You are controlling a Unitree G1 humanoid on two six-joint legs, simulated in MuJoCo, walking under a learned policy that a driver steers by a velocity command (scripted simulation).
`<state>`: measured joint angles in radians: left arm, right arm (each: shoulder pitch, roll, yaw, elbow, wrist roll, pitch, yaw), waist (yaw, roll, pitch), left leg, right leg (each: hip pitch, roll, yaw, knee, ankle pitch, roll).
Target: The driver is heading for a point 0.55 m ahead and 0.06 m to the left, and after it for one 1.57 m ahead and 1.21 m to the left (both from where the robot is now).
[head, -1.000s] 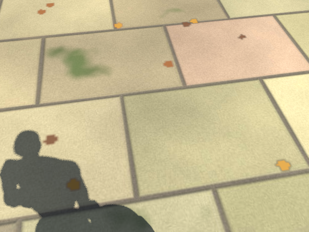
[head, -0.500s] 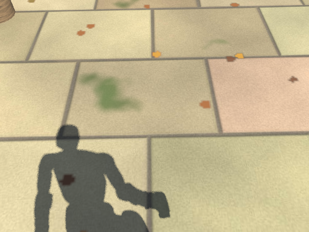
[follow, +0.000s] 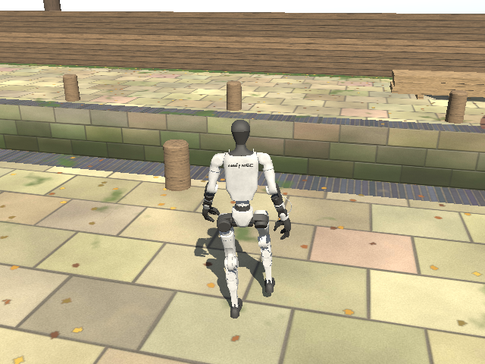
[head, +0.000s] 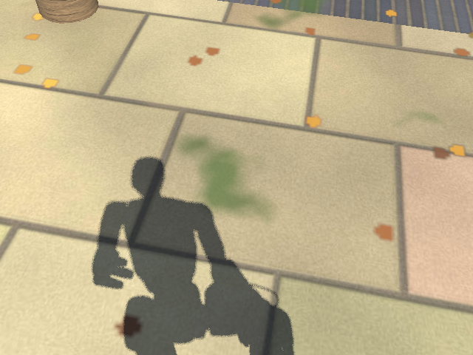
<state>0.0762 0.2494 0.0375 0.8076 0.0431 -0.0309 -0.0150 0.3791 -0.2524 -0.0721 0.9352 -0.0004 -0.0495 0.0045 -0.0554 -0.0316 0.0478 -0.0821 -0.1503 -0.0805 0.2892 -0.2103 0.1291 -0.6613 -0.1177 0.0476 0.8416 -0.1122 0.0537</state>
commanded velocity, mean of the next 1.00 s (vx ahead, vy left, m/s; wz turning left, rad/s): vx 0.40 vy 0.00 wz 0.58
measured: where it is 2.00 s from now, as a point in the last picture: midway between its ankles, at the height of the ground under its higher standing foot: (205, 346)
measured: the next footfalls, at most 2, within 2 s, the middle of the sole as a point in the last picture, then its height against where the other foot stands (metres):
right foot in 0.20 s outside the picture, level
left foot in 0.72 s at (169, 354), level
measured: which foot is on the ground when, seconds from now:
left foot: down 0.00-0.22, up 0.24-0.70, down 0.72-1.00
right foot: up 0.00-0.18, down 0.20-0.74, up 0.76-1.00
